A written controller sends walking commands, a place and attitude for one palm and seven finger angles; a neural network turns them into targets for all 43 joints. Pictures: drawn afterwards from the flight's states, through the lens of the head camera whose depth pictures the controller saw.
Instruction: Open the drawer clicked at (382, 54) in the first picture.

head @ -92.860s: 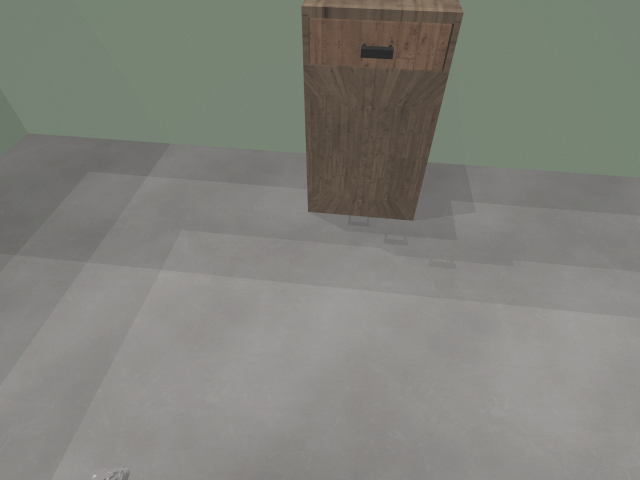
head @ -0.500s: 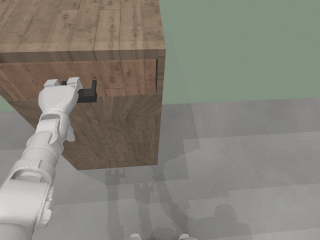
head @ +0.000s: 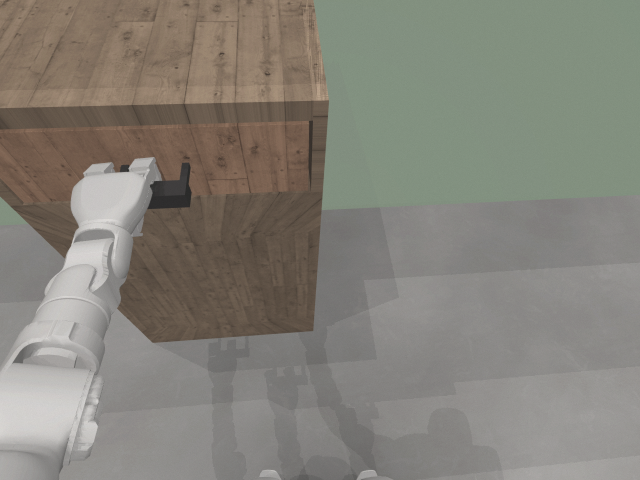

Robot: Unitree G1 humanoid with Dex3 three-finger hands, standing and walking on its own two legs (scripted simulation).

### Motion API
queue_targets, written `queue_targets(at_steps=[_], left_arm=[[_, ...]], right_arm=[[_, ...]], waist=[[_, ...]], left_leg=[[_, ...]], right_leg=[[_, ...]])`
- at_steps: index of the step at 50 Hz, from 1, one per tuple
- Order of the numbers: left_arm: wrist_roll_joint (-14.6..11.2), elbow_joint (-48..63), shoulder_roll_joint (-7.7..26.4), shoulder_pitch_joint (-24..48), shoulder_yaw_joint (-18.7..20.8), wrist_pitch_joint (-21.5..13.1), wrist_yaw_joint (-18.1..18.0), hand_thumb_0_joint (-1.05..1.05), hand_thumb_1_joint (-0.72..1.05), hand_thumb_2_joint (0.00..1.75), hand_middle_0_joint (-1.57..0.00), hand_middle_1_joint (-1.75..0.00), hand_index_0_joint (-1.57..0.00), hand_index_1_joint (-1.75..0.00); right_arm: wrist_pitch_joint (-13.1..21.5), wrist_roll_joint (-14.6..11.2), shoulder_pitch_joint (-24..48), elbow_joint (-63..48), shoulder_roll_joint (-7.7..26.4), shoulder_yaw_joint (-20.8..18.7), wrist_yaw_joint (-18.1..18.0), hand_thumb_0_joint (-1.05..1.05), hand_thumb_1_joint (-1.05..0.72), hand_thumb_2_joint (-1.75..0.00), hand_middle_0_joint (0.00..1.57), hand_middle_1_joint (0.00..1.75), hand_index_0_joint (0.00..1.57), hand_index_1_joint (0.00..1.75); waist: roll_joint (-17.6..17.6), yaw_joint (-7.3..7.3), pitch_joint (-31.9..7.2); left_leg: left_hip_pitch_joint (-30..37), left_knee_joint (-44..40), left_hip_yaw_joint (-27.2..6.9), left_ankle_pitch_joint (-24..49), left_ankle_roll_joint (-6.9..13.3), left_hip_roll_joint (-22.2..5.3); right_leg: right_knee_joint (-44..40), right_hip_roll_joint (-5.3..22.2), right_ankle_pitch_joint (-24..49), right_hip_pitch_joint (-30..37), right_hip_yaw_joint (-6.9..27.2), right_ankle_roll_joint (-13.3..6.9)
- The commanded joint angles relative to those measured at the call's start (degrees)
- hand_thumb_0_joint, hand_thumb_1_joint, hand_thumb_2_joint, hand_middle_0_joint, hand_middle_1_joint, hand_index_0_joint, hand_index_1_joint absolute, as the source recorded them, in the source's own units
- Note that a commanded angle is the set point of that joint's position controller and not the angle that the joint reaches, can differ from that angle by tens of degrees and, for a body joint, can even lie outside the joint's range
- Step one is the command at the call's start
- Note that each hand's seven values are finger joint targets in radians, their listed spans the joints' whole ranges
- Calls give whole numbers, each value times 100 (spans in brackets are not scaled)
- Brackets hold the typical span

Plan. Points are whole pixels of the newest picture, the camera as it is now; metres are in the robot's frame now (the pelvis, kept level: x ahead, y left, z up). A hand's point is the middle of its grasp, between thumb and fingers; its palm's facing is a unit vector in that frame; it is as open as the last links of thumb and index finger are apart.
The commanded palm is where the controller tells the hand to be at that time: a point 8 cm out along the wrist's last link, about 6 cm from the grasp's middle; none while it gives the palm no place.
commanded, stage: close the thumb around the handle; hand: left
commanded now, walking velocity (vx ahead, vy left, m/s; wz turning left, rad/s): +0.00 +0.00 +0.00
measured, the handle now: (153, 182) +0.51 +0.23 +0.03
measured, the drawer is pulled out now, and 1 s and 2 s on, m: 0.00 0.09 0.21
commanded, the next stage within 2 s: pull the drawer open in 0.08 s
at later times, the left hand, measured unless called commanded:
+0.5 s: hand (129, 235) +0.43 +0.26 +0.01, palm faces -0.04 -0.07 -1.00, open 6.1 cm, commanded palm +0.39 +0.25 +0.07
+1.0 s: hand (120, 283) +0.36 +0.25 +0.01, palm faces -0.01 -0.07 -1.00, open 6.1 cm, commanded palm +0.33 +0.25 +0.07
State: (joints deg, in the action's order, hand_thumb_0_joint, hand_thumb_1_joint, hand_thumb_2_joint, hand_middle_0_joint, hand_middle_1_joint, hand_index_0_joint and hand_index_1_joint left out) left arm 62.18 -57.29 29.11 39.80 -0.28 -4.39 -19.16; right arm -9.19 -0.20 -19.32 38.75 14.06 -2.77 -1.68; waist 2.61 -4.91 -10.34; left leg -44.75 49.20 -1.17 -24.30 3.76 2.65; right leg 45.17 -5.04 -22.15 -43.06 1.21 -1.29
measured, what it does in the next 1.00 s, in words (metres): stands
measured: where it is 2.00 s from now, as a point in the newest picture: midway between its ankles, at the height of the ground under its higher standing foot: outside the picture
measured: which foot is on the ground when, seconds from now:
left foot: down 0.00-1.00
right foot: down 0.00-1.00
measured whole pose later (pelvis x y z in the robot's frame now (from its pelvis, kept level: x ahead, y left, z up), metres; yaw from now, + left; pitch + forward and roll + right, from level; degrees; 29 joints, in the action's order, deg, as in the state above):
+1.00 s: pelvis +0.01 +0.00 +0.01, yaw +0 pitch +14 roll -2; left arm 59.8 -29.2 23.1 13.6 -3.1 1.1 -18.6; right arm -8.9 -0.6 -11.7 34.8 13.2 -2.3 -1.7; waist 2.8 -0.8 -9.5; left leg -35.1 45.4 -0.7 -24.2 4.2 3.3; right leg 42.2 -4.3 -22.5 -33.8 1.9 -1.0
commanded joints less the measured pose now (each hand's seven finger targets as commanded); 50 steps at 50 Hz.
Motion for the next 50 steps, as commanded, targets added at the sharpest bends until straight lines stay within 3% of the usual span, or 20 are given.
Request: queue_targets(at_steps=[1, 4, 6, 9, 13, 15, 20, 23, 25, 28, 29, 33, 35, 37, 39, 42, 43, 45, 50], left_arm=[[-25, 1085, 1259, 2136, 232, -34, -183, 0, 90, 90, -40, -135, -40, -135], [5, 1154, 1356, 2110, 318, -36, -210, 0, 90, 90, -40, -135, -40, -135], [-8, 1153, 1079, 2180, 113, -20, -211, 0, 90, 90, -40, -135, -40, -135], [-23, 1132, 1120, 2201, 156, -9, -222, 0, 90, 90, -40, -135, -40, -135], [-62, 1243, 1157, 1613, 285, -20, -172, 0, 90, 90, -40, -135, -40, -135], [-128, 1363, 1158, 1290, 342, -32, -142, 0, 90, 90, -40, -135, -40, -135], [-173, 1797, 1143, 663, 414, -38, -116, 0, 90, 90, -40, -135, -40, -135], [-202, 2182, 919, 279, 296, 5, -150, 0, 90, 90, -40, -135, -40, -135], [-216, 2334, 972, -29, 409, 72, -175, 0, 90, 90, -40, -135, -40, -135], [-235, 2671, 1113, -467, 600, 155, -209, 0, 90, 90, -40, -135, -40, -135], [-240, 2728, 945, -471, 458, 207, -208, 0, 90, 90, -40, -135, -40, -135], [-256, 3075, 1078, -819, 634, 332, -239, 0, 90, 90, -40, -135, -40, -135], [-251, 3241, 795, -875, 386, 407, -240, 0, 90, 90, -40, -135, -40, -135], [-232, 3418, 945, -928, 526, 453, -258, 0, 90, 90, -40, -135, -40, -135], [-224, 3535, 733, -832, 322, 504, -252, 0, 90, 90, -40, -135, -40, -135], [-242, 3701, 724, -966, 339, 541, -223, 0, 90, 90, -40, -135, -40, -135], [-221, 3859, 692, -1031, 302, 528, -222, 0, 90, 90, -40, -135, -40, -135], [-269, 3896, 510, -1267, 187, 557, -198, 0, 90, 90, -40, -135, -40, -135], [-229, 4047, 577, -1397, 251, 546, -175, 0, 90, 90, -40, -135, -40, -135]], right_arm=[[74, 33, -598, -360, 967, -347, -59, 0, -90, -90, 20, 30, 20, 30], [66, 51, -590, -345, 968, -352, -58, 0, -90, -90, 20, 30, 20, 30], [73, 46, -582, -349, 946, -353, -52, 0, -90, -90, 20, 30, 20, 30], [76, 51, -591, -318, 958, -362, -46, 0, -90, -90, 20, 30, 20, 30], [47, 46, -519, -399, 931, -357, -34, 0, -90, -90, 20, 30, 20, 30], [35, 32, -458, -459, 929, -344, -26, 0, -90, -90, 20, 30, 20, 30], [15, 5, -267, -595, 906, -351, -18, 0, -90, -90, 20, 30, 20, 30], [25, -10, -136, -669, 883, -360, 2, 0, -90, -90, 20, 30, 20, 30], [28, -14, -54, -701, 897, -365, 6, 0, -90, -90, 20, 30, 20, 30], [38, -25, 77, -771, 874, -348, 4, 0, -90, -90, 20, 30, 20, 30], [46, -16, 113, -777, 873, -343, -5, 0, -90, -90, 20, 30, 20, 30], [69, -27, 303, -846, 851, -308, -29, 0, -90, -90, 20, 30, 20, 30], [97, -39, 391, -890, 828, -299, -29, 0, -90, -90, 20, 30, 20, 30], [104, -21, 460, -905, 839, -295, -48, 0, -90, -90, 20, 30, 20, 30], [120, -23, 503, -898, 811, -297, -48, 0, -90, -90, 20, 30, 20, 30], [143, -14, 588, -944, 806, -285, -65, 0, -90, -90, 20, 30, 20, 30], [154, -13, 642, -969, 784, -281, -63, 0, -90, -90, 20, 30, 20, 30], [180, -13, 707, -993, 762, -267, -53, 0, -90, -90, 20, 30, 20, 30], [207, 7, 817, -1031, 747, -230, -78, 0, -90, -90, 20, 30, 20, 30]], waist=[[272, -11, -2156], [379, 28, -2239], [292, -42, -2081], [414, -43, -2110], [354, 140, -2327], [244, 213, -2249], [161, 324, -2152], [250, 317, -2125], [97, 356, -1981], [175, 474, -2049], [111, 396, -1894], [92, 471, -1847], [185, 447, -1739], [228, 497, -1798], [304, 422, -1731], [180, 458, -1779], [356, 504, -1830], [201, 490, -1673], [147, 546, -1589]], left_leg=[[2040, -367, -103, 3080, -203, -236], [2140, -352, -114, 3222, -230, -250], [2094, -381, -130, 3137, -230, -259], [2205, -365, -143, 3234, -245, -269], [2237, -390, -93, 3484, -237, -267], [2153, -438, -73, 3501, -221, -269], [2138, -506, -20, 3636, -190, -282], [2294, -523, -56, 3895, -210, -310], [2280, -556, -69, 3907, -219, -331], [2318, -597, -57, 3974, -224, -315], [2284, -593, -43, 3982, -220, -317], [2234, -652, -32, 3866, -213, -291], [2331, -687, -56, 3782, -241, -301], [2470, -675, -115, 4038, -278, -326], [2608, -672, -138, 3938, -310, -341], [2612, -697, -171, 3904, -320, -339], [2736, -697, -172, 3980, -335, -346], [2649, -704, -156, 3850, -317, -324], [2512, -763, -138, 3442, -292, -276]], right_leg=[[-360, 18, 2010, 711, -163, -151], [-339, 16, 2034, 698, -162, -155], [-362, 15, 1956, 633, -199, -157], [-367, 10, 1951, 569, -192, -161], [-348, 14, 2197, 883, -158, -159], [-372, 19, 2270, 1054, -159, -157], [-413, 37, 2447, 1304, -116, -148], [-429, 47, 2513, 1294, -122, -141], [-453, 36, 2483, 1323, -133, -136], [-447, 58, 2567, 1516, -104, -145], [-458, 62, 2634, 1496, -120, -137], [-473, 93, 2698, 1675, -84, -131], [-492, 86, 2470, 1535, -148, -136], [-478, 86, 2462, 1520, -145, -154], [-489, 88, 2305, 1359, -176, -141], [-485, 93, 2243, 1448, -185, -154], [-475, 101, 2234, 1407, -167, -155], [-507, 99, 2214, 1433, -184, -152], [-518, 107, 2055, 1507, -168, -172]])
